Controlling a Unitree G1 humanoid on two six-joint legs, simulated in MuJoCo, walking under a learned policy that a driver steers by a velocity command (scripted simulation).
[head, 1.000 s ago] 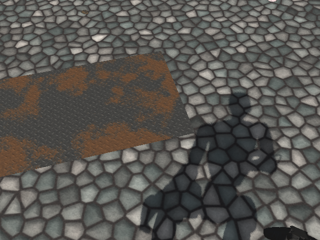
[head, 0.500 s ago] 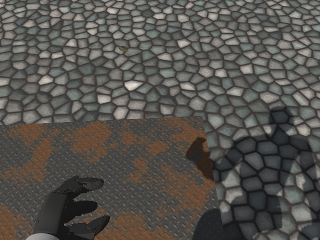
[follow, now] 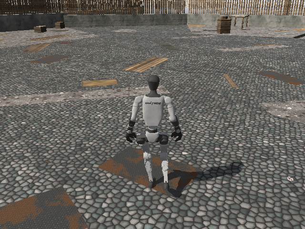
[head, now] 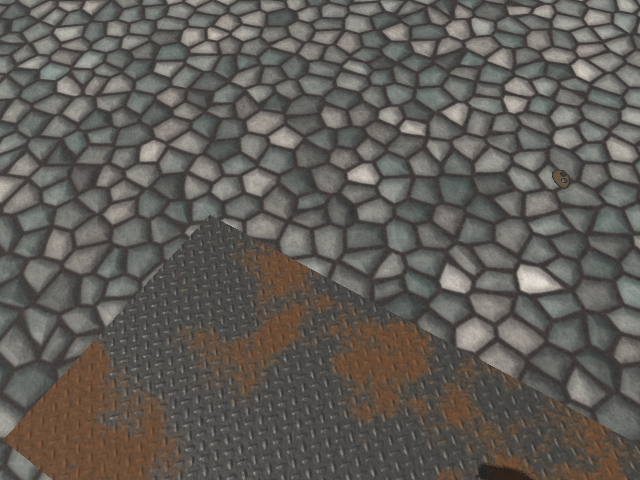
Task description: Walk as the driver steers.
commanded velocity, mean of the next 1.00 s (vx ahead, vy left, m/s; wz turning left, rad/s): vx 0.45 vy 0.00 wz -0.45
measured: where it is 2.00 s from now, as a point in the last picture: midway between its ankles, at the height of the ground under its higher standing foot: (612, 203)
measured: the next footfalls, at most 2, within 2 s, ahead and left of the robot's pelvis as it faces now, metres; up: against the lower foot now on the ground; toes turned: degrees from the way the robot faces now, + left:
right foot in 0.34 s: +0.15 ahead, -0.17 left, +0.00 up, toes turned +4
left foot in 0.70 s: +0.22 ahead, +0.02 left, +0.00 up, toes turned -20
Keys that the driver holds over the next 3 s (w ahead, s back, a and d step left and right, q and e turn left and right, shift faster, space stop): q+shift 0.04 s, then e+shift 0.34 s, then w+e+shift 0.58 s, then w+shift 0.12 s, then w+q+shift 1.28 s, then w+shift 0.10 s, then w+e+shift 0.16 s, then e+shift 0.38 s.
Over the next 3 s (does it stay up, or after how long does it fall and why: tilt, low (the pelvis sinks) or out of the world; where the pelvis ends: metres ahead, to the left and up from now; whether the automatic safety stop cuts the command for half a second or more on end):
stays up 1.87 -0.45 0.01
